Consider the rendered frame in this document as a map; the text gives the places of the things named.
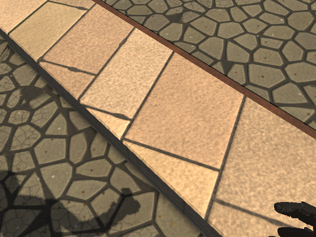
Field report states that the right robot hand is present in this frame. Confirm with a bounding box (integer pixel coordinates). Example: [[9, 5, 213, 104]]
[[269, 201, 316, 237]]

